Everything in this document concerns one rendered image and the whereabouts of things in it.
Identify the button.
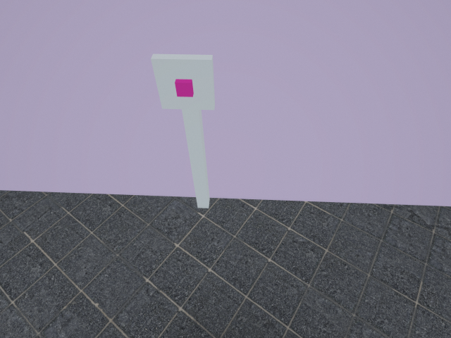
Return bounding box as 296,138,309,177
175,79,194,97

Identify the panel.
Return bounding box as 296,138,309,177
151,54,215,208

